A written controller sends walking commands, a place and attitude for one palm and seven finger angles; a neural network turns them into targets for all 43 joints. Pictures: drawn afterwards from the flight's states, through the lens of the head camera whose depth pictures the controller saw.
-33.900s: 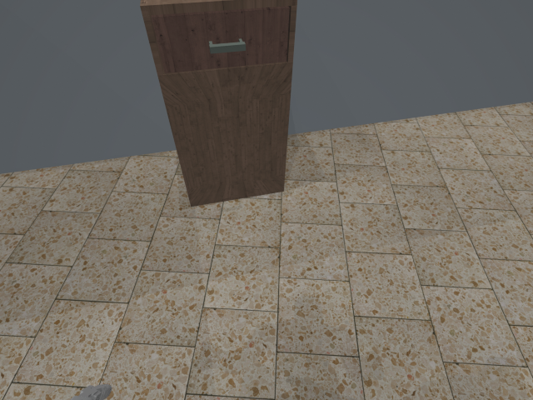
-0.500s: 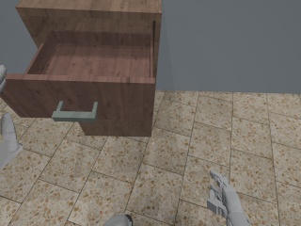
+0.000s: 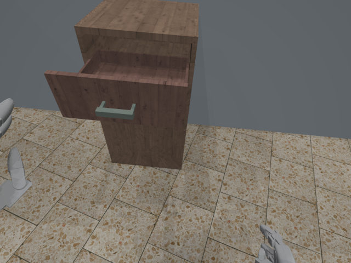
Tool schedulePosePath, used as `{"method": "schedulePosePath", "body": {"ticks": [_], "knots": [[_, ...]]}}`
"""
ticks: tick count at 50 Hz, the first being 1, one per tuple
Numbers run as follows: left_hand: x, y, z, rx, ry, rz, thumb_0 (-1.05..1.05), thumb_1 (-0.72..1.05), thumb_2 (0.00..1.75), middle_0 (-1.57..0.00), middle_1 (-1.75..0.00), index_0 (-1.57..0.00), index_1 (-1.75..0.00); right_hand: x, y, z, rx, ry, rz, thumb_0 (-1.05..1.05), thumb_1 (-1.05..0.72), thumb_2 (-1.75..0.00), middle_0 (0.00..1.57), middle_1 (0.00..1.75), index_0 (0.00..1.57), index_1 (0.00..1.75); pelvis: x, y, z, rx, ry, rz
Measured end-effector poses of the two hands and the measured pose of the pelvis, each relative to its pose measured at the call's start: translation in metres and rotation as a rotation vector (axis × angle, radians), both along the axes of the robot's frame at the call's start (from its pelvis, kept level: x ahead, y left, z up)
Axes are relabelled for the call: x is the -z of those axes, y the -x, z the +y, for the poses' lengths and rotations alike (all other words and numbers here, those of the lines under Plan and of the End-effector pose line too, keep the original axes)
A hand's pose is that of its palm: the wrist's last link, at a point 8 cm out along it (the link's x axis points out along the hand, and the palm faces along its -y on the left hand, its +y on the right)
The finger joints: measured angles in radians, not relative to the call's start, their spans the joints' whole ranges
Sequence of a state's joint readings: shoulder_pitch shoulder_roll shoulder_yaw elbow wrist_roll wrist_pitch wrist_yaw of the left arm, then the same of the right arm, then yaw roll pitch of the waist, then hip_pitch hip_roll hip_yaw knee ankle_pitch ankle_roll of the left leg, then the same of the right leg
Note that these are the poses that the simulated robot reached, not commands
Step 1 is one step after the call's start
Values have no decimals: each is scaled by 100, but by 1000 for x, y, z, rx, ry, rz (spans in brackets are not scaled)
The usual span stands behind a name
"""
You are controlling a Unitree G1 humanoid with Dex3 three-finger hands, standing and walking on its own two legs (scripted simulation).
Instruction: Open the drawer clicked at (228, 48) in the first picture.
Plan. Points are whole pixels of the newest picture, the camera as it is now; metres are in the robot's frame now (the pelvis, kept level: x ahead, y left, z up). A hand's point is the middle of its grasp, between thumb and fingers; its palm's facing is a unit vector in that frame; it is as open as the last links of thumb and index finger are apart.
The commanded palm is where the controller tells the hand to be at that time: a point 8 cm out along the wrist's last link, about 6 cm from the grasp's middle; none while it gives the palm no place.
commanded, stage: stop stepping back and stand still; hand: left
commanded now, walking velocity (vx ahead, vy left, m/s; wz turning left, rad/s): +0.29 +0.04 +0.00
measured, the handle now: (116, 109) +0.55 +0.22 +0.03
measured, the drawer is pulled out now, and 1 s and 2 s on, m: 0.30 0.30 0.30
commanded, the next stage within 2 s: let the arm hang, fingers relaxed in 0.66 s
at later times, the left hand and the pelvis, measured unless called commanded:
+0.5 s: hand (14, 235) +0.11 +0.21 +0.20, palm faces +0.43 -0.79 -0.45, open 7.4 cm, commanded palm +0.05 +0.26 +0.21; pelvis -0.07 -0.02 -0.01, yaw +3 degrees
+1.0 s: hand out of the picture +0.05 +0.17 -0.14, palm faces +0.04 -0.98 -0.21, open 7.4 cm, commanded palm none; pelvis -0.06 -0.01 -0.01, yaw +3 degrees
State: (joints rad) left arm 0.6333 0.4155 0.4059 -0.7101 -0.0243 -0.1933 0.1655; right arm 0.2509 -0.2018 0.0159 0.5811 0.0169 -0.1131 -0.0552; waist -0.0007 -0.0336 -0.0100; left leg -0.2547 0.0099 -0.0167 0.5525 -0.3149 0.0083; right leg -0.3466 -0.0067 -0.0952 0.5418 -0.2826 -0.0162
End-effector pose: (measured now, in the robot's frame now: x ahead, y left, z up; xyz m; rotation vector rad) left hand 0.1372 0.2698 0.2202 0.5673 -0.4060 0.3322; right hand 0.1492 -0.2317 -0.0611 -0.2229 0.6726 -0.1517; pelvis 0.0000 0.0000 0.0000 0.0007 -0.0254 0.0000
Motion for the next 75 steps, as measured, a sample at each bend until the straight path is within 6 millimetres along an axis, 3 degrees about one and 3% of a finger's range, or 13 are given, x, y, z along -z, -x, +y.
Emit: {"method": "schedulePosePath", "body": {"ticks": [8,19,23,31,38,40,44,48,51,57,63,68,75], "knots": [[-3,25,6,0,14,-129,1,88,90,-21,-30,-22,-30,19,28,6,-26,-8,11,1,-90,-90,20,30,21,30,14,34,3,-17,-1,-32],[7,54,-5,-42,-13,11,2,88,90,-21,-30,-21,-30,29,83,2,3,-73,71,1,-90,-90,20,30,21,30,6,53,-14,-25,3,-2],[9,63,-18,-28,-14,7,1,88,90,-21,-30,-22,-30,42,84,-13,-36,-40,139,1,-90,-90,20,30,21,30,11,66,-21,-37,11,-4],[1,66,-13,-25,3,-8,1,88,90,-21,-30,-22,-30,10,70,-34,10,33,56,1,-90,-90,20,30,21,30,-1,61,-18,-38,-2,18],[7,53,-4,-39,-4,11,1,88,90,-21,-30,-22,-30,3,47,-23,-4,27,-7,1,-90,-90,20,30,20,30,2,57,-14,-35,-13,14],[32,39,1,-48,-1,115,1,89,90,-20,-30,-21,-30,14,41,-19,-51,-7,4,1,-90,-90,20,30,20,30,4,56,-13,-49,-7,31],[162,22,9,-140,244,631,0,90,90,-19,-30,-20,-30,48,44,-10,-65,-74,119,1,-90,-90,20,30,20,30,8,57,-7,-56,-4,34],[287,68,-25,-165,465,1129,1,90,90,-19,-30,-20,-30,66,74,-1,-49,-94,259,1,-91,-90,20,30,21,30,10,57,-7,-62,-7,7],[342,123,-61,-154,597,1410,1,91,90,-19,-30,-20,-30,68,109,2,-28,-80,387,1,-91,-90,20,30,21,30,7,59,-8,-54,-8,-10],[358,191,-43,-303,661,1573,-4,101,90,-20,-30,-21,-30,67,173,-9,19,-14,625,0,-93,-90,20,30,21,30,-2,67,-8,-60,14,-1],[352,243,-27,-398,633,1730,-1,95,90,-20,-30,-21,-30,70,210,-13,72,-16,720,1,-92,-90,20,30,20,30,-6,69,-1,-50,15,-1],[347,257,-23,-428,616,1776,0,93,90,-20,-30,-20,-30,76,222,-1,82,-56,741,1,-91,-90,20,30,20,30,-8,70,3,-40,10,-7],[347,246,-32,-397,613,1754,1,91,90,-19,-30,-20,-30,84,226,22,78,-127,735,0,-91,-90,20,30,20,30,-8,71,4,-29,2,-11]]}}
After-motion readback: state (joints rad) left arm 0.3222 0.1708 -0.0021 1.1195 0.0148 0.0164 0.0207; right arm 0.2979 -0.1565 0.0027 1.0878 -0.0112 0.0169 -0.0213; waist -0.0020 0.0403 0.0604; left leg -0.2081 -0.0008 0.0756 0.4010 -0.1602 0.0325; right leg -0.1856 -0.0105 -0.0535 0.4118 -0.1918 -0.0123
